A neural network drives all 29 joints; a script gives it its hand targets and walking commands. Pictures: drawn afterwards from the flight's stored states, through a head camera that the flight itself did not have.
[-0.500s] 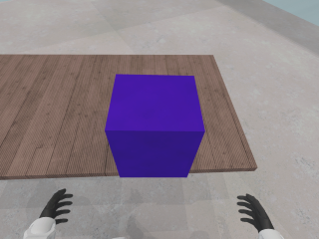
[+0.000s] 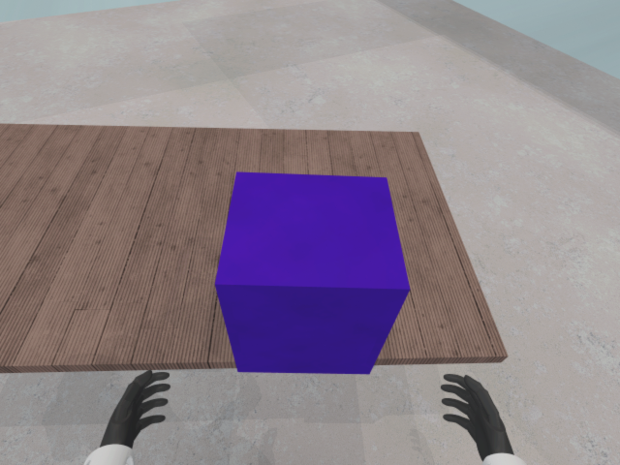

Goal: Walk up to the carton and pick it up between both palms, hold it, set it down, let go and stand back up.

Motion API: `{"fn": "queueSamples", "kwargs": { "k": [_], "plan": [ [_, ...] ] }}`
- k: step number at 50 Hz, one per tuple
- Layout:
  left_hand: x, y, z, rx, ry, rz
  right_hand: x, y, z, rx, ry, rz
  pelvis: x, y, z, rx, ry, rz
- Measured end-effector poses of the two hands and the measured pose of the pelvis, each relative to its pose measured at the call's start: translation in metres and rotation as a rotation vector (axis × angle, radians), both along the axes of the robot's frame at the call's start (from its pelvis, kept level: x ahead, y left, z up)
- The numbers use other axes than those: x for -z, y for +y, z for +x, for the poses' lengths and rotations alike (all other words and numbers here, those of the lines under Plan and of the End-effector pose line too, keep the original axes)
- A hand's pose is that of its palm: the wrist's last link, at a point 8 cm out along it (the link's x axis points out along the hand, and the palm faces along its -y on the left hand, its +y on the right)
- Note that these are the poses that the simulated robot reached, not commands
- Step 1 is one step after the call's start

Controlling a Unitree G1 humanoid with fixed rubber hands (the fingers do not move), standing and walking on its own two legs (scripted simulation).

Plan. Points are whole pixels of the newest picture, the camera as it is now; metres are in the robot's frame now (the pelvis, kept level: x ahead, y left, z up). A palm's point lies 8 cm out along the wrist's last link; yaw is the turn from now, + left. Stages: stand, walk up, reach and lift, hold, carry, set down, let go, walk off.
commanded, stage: reach and lift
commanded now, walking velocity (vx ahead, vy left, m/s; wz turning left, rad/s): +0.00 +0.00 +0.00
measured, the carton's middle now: (307, 280) +0.37 +0.01 -0.01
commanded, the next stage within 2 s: none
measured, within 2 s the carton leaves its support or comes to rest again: neither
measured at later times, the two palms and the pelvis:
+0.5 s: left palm (117, 434) +0.16 +0.24 -0.04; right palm (466, 423) +0.18 -0.20 -0.04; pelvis -0.01 -0.01 -0.01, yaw +1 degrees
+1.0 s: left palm (129, 364) +0.23 +0.23 +0.01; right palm (475, 361) +0.24 -0.21 +0.01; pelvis +0.00 +0.00 +0.00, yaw +0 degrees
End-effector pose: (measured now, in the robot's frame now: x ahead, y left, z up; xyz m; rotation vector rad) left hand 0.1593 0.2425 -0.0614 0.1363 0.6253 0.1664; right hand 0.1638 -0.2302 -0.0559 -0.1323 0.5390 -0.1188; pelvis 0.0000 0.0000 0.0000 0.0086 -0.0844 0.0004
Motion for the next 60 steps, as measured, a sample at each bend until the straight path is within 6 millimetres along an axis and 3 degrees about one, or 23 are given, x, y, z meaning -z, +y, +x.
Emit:
{"fn": "queueSamples", "kwargs": {
  "k": [10,22,35,44,53,60],
  "plan": [
    [-0.009,-0.003,-0.007,0.011,-0.131,-0.022,-0.001,0.011,0.009,-0.004,-0.094,0.059,0.001,-0.006,0.005,-0.008,0.008,0.001],
    [-0.018,-0.002,-0.008,0.007,-0.255,-0.032,-0.007,0.027,0.014,-0.018,-0.2,0.109,0.004,-0.008,-0.004,-0.021,0.029,0.002],
    [-0.031,-0.01,0.029,0.034,-0.334,-0.064,-0.025,0.033,0.039,-0.015,-0.274,0.116,0.006,-0.002,-0.011,-0.017,0.034,-0.001],
    [-0.053,-0.01,0.052,0.025,-0.357,-0.07,-0.049,0.023,0.062,-0.008,-0.303,0.107,0.003,0.0,-0.008,-0.005,0.026,-0.002],
    [-0.077,-0.008,0.078,0.015,-0.358,-0.093,-0.077,0.024,0.089,-0.02,-0.315,0.116,0.0,-0.002,-0.003,0.0,0.026,-0.002],
    [-0.106,-0.011,0.103,0.025,-0.372,-0.099,-0.099,0.025,0.111,-0.015,-0.332,0.135,-0.002,-0.001,0.003,0.005,0.025,-0.003]
  ]
}}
